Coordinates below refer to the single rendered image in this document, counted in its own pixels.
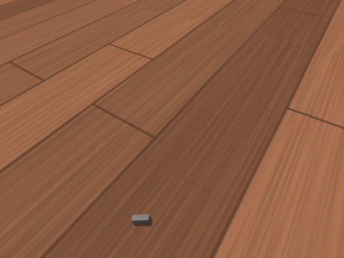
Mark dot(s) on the small box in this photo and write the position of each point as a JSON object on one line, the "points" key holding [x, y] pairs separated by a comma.
{"points": [[141, 218]]}

